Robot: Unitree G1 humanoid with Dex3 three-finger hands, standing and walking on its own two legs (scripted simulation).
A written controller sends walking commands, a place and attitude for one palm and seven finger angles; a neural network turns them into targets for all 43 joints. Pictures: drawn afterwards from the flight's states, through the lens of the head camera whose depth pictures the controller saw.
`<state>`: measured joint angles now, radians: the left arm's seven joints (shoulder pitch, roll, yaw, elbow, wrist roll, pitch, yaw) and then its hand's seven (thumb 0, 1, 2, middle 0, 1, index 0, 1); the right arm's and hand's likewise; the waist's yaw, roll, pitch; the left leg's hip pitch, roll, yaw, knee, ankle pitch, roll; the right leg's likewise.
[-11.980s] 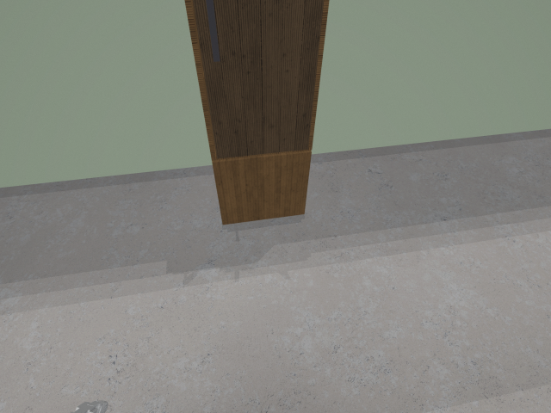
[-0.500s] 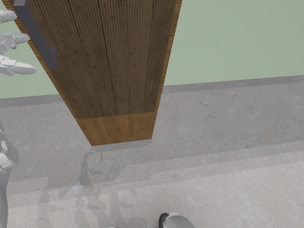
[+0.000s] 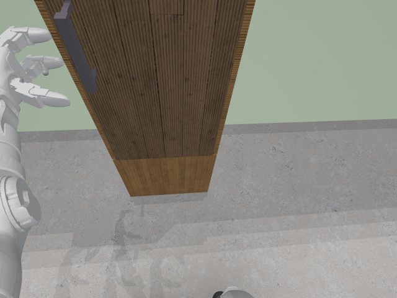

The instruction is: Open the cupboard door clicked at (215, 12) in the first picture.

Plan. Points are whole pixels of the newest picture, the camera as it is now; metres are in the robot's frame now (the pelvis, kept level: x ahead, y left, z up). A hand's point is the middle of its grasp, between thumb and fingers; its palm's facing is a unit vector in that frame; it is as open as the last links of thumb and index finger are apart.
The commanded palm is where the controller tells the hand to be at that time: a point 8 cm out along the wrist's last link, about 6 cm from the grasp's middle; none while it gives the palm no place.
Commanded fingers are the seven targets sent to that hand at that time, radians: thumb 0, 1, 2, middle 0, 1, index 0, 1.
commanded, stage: slide the fingers in behind the handle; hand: left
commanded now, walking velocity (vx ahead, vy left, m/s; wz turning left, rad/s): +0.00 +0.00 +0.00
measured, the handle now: (80, 51) +0.56 +0.20 +0.15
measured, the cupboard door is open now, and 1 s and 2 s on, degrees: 0 0 0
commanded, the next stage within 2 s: close the thumb around the handle in 1.66 s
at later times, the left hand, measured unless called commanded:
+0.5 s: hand (60, 68) +0.51 +0.23 +0.15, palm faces +0.01 -1.00 -0.01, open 13.7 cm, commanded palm +0.49 +0.28 +0.15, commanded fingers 0.00 -0.50 0.30 -0.30 -1.20 -0.30 -1.20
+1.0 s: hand (75, 68) +0.51 +0.20 +0.15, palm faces +0.02 -1.00 -0.01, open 13.9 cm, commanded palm +0.49 +0.24 +0.15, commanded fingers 0.00 -0.50 0.30 -0.30 -1.20 -0.30 -1.20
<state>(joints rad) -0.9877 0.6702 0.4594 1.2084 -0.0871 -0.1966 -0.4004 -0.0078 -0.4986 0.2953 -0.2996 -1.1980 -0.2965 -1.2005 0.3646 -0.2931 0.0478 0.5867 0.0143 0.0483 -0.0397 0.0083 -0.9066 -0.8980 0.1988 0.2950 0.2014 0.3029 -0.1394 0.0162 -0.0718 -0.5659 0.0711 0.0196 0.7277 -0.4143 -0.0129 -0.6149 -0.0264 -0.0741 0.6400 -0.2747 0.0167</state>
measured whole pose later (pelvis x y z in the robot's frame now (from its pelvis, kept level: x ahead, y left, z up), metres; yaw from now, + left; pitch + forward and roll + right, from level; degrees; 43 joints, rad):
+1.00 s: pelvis +0.00 +0.00 +0.00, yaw +0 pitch +15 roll -2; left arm -1.03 0.57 0.40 1.20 -0.08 -0.20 -0.27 -0.01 -0.50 0.30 -0.31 -1.20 -0.31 -1.22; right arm 0.41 -0.27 0.04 0.62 0.00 0.02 -0.02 0.01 -0.91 -0.90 0.20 0.30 0.20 0.30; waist -0.15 0.03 -0.08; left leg -0.58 0.07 0.02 0.73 -0.41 -0.01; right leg -0.63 -0.03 -0.07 0.65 -0.27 0.02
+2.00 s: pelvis -0.02 +0.00 +0.00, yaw +0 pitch +14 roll -1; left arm -1.05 0.52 0.38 1.24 -0.06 -0.24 -0.21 -0.01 -0.25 0.40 -0.31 -1.23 -0.30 -1.23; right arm 0.42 -0.28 0.03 0.66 -0.01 -0.02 -0.03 0.01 -0.91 -0.90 0.20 0.29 0.20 0.30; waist -0.16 0.03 -0.06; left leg -0.57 0.06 0.03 0.72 -0.39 -0.01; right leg -0.63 -0.03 -0.06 0.65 -0.25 0.01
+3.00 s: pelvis +0.01 +0.00 +0.01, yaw -2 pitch +9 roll -1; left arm -0.55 0.28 0.31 0.62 -0.18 -0.11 -0.16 0.02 0.79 0.80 -0.39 -1.35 -0.37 -1.35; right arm 0.37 -0.26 0.00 0.58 0.03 0.02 0.00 0.01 -0.91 -0.90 0.20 0.29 0.20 0.30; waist -0.07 0.06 -0.10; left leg -0.39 0.07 0.06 0.62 -0.39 -0.02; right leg -0.48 -0.02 -0.03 0.58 -0.27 0.02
